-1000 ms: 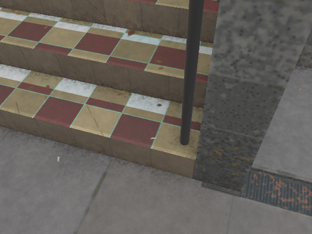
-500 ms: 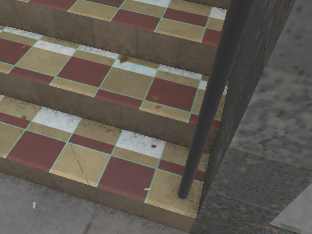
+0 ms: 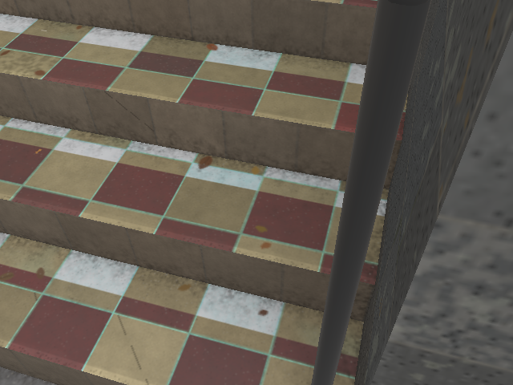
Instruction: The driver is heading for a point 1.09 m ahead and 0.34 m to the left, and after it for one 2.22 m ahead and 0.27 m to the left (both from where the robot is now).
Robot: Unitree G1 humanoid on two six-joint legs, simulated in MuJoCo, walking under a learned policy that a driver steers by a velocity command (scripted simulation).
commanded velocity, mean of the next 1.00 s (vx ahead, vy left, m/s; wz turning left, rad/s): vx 0.50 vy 0.00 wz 0.00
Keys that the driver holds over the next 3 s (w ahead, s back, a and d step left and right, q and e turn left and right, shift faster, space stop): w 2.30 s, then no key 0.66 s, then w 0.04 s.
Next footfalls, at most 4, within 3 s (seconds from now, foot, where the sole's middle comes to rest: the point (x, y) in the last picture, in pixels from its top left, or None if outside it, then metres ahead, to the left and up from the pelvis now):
none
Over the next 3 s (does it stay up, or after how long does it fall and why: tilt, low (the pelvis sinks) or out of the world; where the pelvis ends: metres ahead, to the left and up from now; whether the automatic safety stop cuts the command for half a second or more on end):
stays up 0.02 0.04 0.00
